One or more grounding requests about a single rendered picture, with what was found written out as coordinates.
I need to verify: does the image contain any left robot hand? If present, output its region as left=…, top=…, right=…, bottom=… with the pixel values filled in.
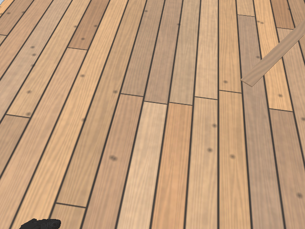
left=19, top=219, right=61, bottom=229

